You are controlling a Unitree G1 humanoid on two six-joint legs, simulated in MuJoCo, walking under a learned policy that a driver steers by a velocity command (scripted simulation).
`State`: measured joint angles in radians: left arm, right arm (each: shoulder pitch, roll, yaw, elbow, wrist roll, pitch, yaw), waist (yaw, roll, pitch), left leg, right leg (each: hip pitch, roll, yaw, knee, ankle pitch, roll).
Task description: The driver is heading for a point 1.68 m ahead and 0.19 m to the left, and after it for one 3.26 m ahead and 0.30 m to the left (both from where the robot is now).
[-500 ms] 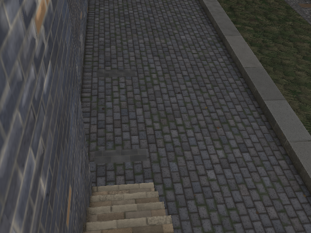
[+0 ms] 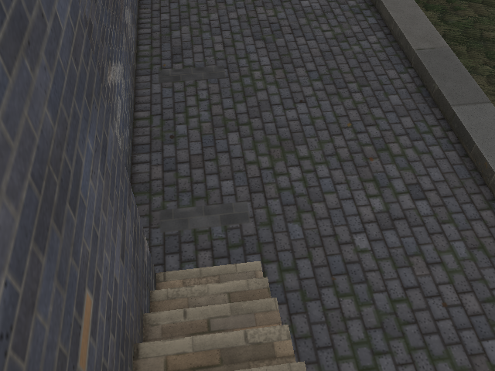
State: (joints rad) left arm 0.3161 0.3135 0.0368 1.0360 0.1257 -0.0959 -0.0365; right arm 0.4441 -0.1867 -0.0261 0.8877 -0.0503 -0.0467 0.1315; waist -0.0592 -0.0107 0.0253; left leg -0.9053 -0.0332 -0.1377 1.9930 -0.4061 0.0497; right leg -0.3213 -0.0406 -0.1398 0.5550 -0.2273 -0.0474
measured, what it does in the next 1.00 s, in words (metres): steps on the spot: left foot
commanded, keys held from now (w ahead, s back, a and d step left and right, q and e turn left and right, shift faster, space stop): q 0.32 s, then no key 0.68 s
